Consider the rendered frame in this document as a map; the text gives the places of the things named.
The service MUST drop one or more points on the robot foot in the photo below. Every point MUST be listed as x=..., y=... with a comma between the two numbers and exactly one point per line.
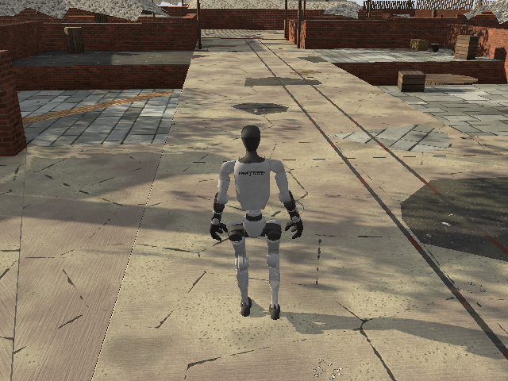
x=245, y=310
x=274, y=312

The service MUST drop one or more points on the robot right hand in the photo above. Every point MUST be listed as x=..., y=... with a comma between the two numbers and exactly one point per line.
x=297, y=226

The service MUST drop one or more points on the robot left forearm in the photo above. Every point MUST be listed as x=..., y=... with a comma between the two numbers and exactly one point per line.
x=217, y=212

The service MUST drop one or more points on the robot left hand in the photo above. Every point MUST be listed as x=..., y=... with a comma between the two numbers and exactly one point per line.
x=215, y=228

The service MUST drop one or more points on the left robot upper arm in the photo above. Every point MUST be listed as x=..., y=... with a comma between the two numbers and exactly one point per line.
x=223, y=182

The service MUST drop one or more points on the robot right foot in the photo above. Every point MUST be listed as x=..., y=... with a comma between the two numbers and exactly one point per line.
x=274, y=312

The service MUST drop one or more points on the right robot upper arm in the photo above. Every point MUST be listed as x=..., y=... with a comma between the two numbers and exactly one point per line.
x=281, y=179

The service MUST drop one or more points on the robot left foot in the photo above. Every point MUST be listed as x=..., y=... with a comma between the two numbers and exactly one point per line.
x=245, y=310

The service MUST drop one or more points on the robot right forearm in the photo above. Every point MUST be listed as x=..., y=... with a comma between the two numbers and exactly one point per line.
x=292, y=209

